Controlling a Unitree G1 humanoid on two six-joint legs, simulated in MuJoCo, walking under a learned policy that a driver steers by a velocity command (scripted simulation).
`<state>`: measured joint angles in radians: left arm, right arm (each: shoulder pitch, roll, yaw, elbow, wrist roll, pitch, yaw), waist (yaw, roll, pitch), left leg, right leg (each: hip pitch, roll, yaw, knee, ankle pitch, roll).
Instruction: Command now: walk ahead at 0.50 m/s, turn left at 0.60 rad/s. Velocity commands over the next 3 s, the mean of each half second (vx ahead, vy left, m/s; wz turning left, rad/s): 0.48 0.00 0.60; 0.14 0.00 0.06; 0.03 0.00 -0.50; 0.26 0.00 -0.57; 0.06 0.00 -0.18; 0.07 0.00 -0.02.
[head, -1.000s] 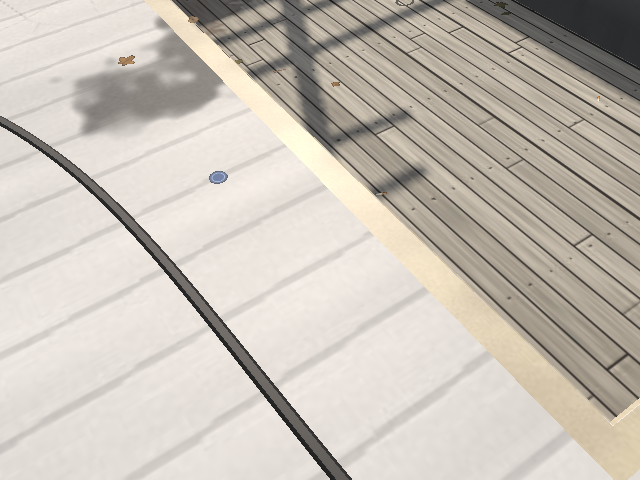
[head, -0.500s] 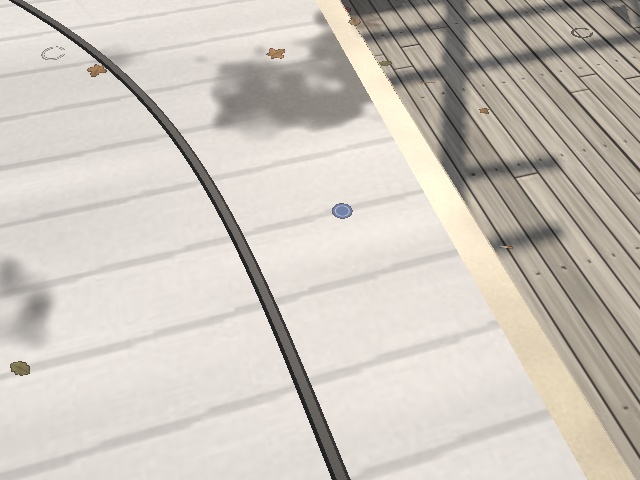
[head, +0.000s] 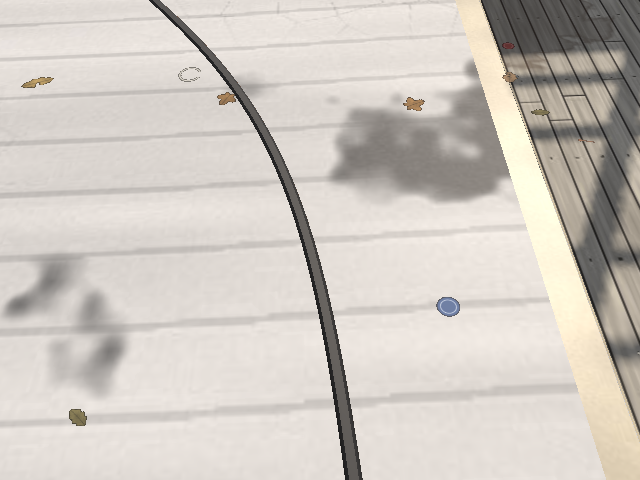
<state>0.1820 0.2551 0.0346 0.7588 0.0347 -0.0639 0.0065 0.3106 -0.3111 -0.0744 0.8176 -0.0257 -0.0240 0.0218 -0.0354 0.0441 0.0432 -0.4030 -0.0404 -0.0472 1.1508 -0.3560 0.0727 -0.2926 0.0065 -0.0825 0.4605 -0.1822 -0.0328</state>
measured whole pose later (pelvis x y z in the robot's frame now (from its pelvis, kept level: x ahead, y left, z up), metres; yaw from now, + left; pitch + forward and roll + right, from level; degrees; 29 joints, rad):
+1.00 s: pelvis +0.40 +0.11 -0.01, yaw +17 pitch +0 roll +1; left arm 0.26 0.25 0.04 0.77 0.00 0.00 0.00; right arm 0.21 -0.25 -0.03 0.79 -0.03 0.01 -0.03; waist 0.01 0.02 0.06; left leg -0.34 -0.11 0.00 1.03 -0.52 0.03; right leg -0.34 0.05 -0.01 0.54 -0.20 -0.08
